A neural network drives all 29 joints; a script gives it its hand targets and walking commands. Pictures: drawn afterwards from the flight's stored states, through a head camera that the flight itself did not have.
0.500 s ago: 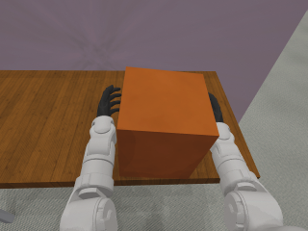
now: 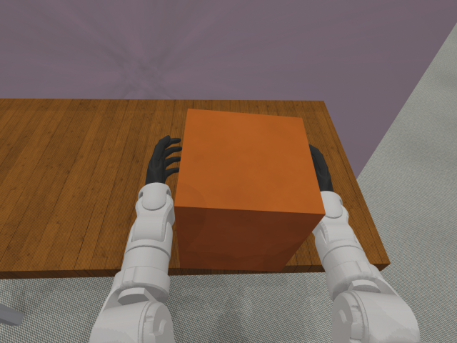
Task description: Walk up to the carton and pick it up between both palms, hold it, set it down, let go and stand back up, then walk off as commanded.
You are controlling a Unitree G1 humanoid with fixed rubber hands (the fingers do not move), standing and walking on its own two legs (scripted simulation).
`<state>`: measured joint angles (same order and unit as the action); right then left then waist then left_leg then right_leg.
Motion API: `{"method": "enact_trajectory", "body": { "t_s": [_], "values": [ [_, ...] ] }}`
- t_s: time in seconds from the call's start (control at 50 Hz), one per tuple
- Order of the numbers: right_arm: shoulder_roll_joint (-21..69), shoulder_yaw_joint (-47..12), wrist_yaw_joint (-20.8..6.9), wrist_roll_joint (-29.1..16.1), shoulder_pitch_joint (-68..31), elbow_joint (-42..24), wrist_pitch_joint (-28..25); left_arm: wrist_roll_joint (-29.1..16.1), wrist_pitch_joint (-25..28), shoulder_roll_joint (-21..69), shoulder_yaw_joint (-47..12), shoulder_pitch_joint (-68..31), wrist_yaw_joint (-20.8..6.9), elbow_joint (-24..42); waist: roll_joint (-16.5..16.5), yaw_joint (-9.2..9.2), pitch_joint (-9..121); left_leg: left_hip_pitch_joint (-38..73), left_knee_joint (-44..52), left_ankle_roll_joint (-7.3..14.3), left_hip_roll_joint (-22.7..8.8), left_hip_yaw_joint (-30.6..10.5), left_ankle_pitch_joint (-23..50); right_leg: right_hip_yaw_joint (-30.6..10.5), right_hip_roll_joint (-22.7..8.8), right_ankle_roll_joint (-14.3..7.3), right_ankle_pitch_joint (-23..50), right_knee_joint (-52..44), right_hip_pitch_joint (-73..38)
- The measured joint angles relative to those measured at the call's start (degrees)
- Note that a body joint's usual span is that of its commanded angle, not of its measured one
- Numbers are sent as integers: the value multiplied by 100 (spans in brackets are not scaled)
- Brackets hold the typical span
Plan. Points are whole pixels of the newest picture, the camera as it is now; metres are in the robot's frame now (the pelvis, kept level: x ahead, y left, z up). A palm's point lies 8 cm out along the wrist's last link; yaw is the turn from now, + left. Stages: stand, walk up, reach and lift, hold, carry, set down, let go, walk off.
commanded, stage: set down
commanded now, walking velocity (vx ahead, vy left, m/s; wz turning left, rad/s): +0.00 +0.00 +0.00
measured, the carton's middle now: (238, 196) +0.36 +0.00 +0.02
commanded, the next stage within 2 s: none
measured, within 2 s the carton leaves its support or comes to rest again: rests again in 0.28 s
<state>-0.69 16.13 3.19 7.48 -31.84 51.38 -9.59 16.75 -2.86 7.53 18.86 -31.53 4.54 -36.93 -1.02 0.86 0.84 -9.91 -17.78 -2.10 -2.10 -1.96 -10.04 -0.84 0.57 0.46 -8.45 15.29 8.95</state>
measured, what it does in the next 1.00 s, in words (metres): stands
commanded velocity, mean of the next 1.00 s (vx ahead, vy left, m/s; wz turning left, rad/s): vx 0.00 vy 0.00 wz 0.00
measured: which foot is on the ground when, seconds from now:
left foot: down 0.00-1.00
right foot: down 0.00-1.00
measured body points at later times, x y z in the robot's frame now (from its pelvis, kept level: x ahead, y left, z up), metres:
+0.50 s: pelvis +0.00 +0.00 +0.00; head +0.02 +0.01 +0.45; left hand +0.38 +0.16 +0.06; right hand +0.38 -0.15 +0.05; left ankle -0.01 +0.14 -0.75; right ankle -0.01 -0.12 -0.75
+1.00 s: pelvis -0.01 +0.00 +0.00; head +0.03 +0.01 +0.45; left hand +0.39 +0.16 +0.04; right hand +0.39 -0.15 +0.03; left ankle -0.01 +0.14 -0.75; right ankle -0.01 -0.12 -0.75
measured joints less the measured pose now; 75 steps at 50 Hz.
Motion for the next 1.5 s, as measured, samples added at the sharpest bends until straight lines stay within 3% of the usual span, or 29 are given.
{"method": "enact_trajectory", "body": {
  "t_s": [0.18,0.54,0.82,0.92,1.02,1.08,1.2,1.3,1.5],
  "values": [
    [66,163,-20,131,-41,131,-138,58,171,-32,68,-9,-23,-177,-16,9,8,6,-15,2,7,-3,-5,7,-7,1,-7,12,-10],
    [301,930,-196,825,-267,342,-480,290,514,-61,469,-173,-192,-582,-16,52,-75,-58,59,9,44,-35,82,46,-46,3,9,37,83],
    [267,1031,-155,925,-326,570,-849,328,642,-68,553,-237,-229,-736,58,115,-208,68,111,29,46,12,77,9,-52,19,14,-7,-23],
    [-12,466,-103,440,-504,932,-874,-1,801,-312,121,-275,73,-942,25,113,-227,-55,23,22,17,52,61,-31,-22,13,46,21,90],
    [-424,-524,33,-691,-821,1528,-627,-920,889,-726,-648,-531,494,-1523,16,179,98,-701,-349,-2,-60,116,-59,-102,60,-12,43,245,704],
    [-615,-962,101,-1244,-995,1755,-573,-1318,1039,-861,-911,-714,613,-1881,54,231,351,-1133,-613,-15,-107,144,-152,-136,110,-17,14,425,1116],
    [-974,-1799,83,-2005,-1035,1910,-773,-1541,1246,-833,-1052,-528,509,-1975,190,306,531,-1376,-948,-28,-155,129,-320,-129,163,-17,-106,678,1323],
    [-1174,-2073,54,-2348,-814,1854,-903,-1630,1272,-843,-1107,-135,396,-1818,203,263,410,-1234,-993,-43,-143,65,-340,-66,155,-32,-186,793,1191],
    [-1326,-2237,-122,-2658,117,854,-687,-2065,1348,-1230,-1470,506,322,-1173,76,178,306,-1120,-828,-84,-129,17,-148,-16,144,-87,-119,832,1153]
  ]
}}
